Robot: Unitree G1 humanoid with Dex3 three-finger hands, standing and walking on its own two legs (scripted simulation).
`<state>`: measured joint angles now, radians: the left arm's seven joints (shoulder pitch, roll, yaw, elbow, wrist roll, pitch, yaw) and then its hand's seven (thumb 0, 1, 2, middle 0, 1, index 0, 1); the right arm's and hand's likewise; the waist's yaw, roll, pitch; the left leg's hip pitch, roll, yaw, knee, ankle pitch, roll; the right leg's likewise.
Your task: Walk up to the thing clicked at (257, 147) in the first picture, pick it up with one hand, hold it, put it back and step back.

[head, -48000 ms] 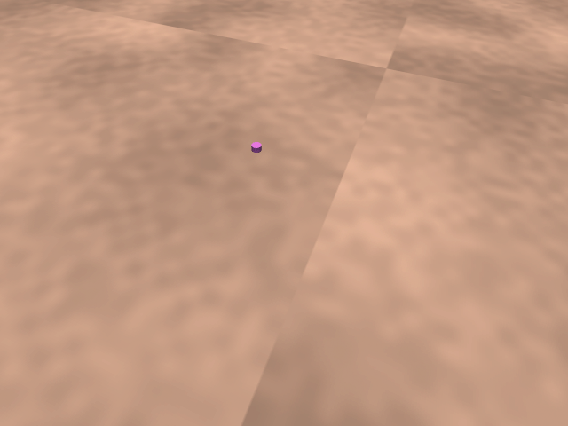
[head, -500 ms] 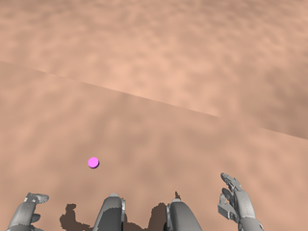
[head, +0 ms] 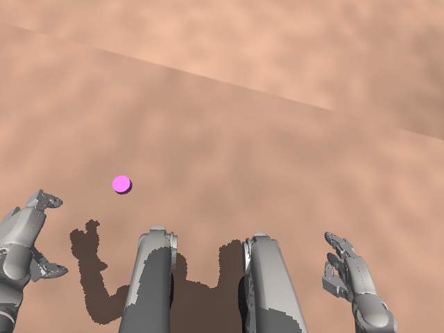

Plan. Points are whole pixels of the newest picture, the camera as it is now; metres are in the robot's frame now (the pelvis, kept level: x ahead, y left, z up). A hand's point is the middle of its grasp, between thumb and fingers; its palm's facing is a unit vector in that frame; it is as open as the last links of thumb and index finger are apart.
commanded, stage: rise first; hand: left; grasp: from above
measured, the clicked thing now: (122, 184) +0.47 +0.30 -0.50
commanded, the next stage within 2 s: approach in 1.24 s
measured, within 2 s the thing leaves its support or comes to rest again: neither
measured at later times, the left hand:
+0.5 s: hand (72, 208) +0.34 +0.35 -0.28, palm faces -0.46 -0.18 -0.87, open 13.9 cm
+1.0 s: hand (85, 194) +0.40 +0.35 -0.35, palm faces -0.44 -0.06 -0.90, open 13.6 cm
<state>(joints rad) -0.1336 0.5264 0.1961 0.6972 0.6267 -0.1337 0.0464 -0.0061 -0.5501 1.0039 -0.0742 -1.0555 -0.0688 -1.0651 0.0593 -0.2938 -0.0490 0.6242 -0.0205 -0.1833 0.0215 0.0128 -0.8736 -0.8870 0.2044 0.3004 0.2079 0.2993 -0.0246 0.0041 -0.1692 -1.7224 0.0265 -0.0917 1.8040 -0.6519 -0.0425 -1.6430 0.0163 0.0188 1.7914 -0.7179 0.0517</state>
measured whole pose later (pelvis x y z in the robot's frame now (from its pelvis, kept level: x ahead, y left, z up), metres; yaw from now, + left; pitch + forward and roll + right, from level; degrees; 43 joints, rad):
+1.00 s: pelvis -0.03 +0.01 -0.19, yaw -7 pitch +32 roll -10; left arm -0.80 0.87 0.23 1.36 1.32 -0.39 0.38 0.00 -0.41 0.92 -0.18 -0.88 -0.18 -0.88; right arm 0.05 -0.25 0.04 0.78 -0.17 0.00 0.12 0.01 -0.89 -0.89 0.20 0.30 0.21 0.30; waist -0.14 -0.05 -0.04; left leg -2.33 0.00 -0.19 2.42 -0.65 -0.03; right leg -2.19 0.08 -0.02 2.34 -0.73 0.06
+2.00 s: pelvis -0.03 +0.01 -0.20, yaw -9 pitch +33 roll -9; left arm -0.99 0.88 0.16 1.47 1.21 -0.12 0.36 0.00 -0.52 0.97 -0.08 -1.04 -0.10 -1.03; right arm 0.09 -0.27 0.13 0.72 -0.15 -0.02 0.13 0.01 -0.90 -0.89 0.20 0.30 0.21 0.30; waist -0.28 0.00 0.02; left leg -2.35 0.03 -0.22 2.44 -0.69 -0.04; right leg -2.23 0.10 -0.04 2.36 -0.73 0.10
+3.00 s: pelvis -0.03 +0.02 -0.20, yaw -11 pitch +29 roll -13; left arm -0.93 1.05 0.21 1.48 1.22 -0.43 0.28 0.00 -0.48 0.91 -0.09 -1.09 -0.12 -1.06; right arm 0.09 -0.30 0.24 0.69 -0.21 0.02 0.14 0.01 -0.90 -0.89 0.21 0.30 0.21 0.30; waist -0.25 -0.10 0.14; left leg -2.33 0.01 -0.26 2.48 -0.69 -0.03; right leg -2.18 0.08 -0.08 2.36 -0.72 0.10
